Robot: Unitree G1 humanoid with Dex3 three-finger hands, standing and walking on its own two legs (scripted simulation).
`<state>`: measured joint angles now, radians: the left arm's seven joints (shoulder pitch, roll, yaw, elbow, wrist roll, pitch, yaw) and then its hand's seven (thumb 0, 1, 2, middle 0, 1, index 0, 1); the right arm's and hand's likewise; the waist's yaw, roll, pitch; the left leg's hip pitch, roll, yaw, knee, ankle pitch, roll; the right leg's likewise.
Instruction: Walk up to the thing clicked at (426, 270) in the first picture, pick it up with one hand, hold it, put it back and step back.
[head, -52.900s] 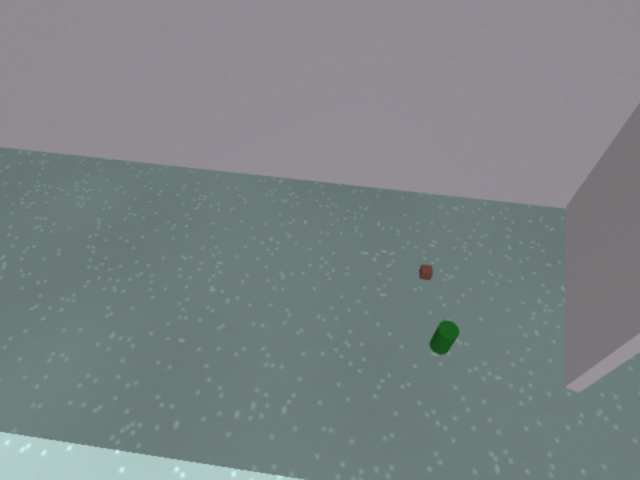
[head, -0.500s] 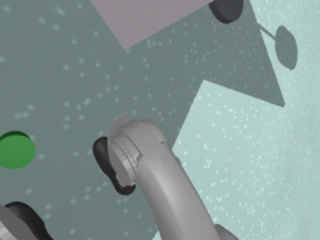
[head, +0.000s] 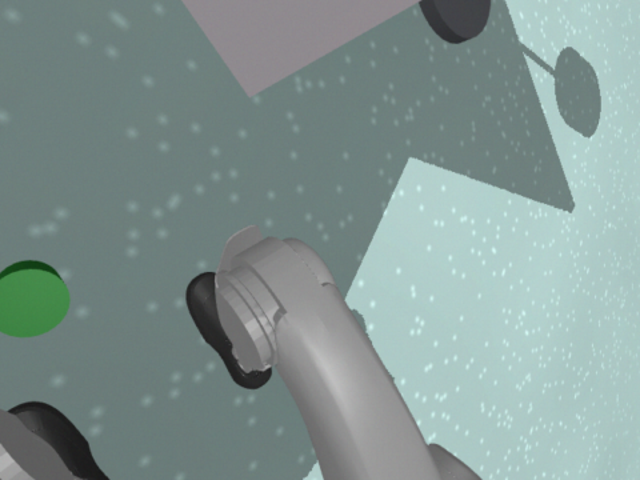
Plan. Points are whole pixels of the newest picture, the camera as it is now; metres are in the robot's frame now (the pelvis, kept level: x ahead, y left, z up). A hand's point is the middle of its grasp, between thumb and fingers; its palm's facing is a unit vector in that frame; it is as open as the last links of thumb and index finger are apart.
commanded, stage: close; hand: left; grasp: from above
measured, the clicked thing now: out of the picture +0.55 +0.32 -0.31
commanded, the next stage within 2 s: none
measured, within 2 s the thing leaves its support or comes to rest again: neither
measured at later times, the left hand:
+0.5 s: hand out of the picture +0.52 +0.30 -0.28, palm faces -0.31 -0.32 -0.90, open 7.6 cm
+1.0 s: hand out of the picture +0.52 +0.30 -0.28, palm faces -0.30 -0.31 -0.90, open 7.7 cm
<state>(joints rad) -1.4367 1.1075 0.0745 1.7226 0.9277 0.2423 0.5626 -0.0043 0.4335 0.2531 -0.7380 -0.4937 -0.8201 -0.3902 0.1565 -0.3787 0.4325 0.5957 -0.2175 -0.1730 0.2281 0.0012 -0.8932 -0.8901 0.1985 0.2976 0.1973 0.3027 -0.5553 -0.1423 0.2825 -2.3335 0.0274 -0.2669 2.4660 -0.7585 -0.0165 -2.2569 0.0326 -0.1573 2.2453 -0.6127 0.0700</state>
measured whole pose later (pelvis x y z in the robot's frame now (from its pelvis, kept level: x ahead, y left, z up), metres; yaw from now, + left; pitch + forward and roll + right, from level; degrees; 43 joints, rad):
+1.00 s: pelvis +0.00 +0.00 +0.00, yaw +0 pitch +34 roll -16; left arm -1.43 1.09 0.07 1.73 0.92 0.26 0.58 0.00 0.41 0.23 -0.75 -0.42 -0.82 -0.34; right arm 0.16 -0.38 0.43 0.60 -0.22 -0.18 0.23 0.00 -0.89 -0.89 0.20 0.30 0.20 0.30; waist -0.56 -0.14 0.28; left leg -2.33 0.03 -0.27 2.46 -0.76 -0.02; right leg -2.26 0.03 -0.16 2.24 -0.61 0.07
